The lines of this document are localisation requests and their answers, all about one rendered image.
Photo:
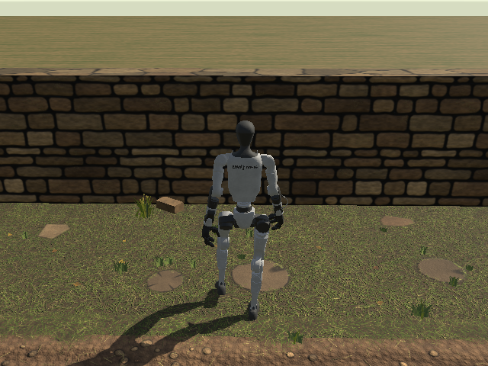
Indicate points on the robot right forearm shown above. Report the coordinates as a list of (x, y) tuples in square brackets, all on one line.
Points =
[(277, 204)]

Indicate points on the right robot hand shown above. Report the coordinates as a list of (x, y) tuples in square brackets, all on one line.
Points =
[(274, 218)]

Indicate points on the right robot foot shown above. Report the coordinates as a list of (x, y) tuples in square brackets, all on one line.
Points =
[(253, 313)]

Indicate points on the left robot hand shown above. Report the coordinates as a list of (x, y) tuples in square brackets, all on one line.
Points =
[(206, 236)]

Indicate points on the robot right upper arm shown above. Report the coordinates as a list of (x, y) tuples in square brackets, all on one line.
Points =
[(271, 173)]

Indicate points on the robot left upper arm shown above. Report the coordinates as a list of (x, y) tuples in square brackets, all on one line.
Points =
[(219, 162)]

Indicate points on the robot left forearm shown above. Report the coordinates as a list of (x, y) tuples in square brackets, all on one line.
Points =
[(211, 209)]

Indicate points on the right robot thigh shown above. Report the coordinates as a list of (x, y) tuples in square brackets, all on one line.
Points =
[(261, 231)]

